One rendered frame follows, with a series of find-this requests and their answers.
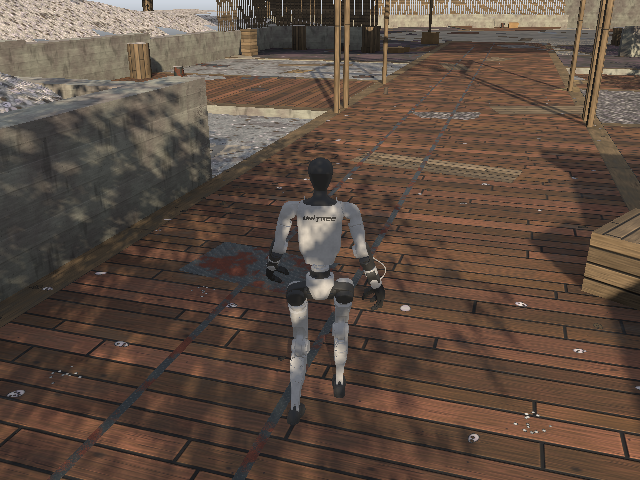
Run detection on robot left forearm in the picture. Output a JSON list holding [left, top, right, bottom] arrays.
[[266, 238, 283, 271]]

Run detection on robot left upper arm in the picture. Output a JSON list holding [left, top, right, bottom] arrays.
[[272, 201, 300, 254]]

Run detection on humanoid robot head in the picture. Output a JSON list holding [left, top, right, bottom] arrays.
[[303, 158, 337, 206]]

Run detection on robot right forearm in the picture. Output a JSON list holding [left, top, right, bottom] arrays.
[[359, 242, 382, 289]]

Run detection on left robot hand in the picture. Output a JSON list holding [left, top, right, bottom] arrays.
[[266, 266, 289, 283]]

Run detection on left robot thigh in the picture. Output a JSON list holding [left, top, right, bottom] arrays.
[[286, 281, 310, 357]]

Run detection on robot right upper arm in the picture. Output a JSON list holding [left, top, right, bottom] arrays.
[[341, 201, 369, 258]]

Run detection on right robot hand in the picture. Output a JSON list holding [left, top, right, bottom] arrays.
[[362, 284, 385, 311]]

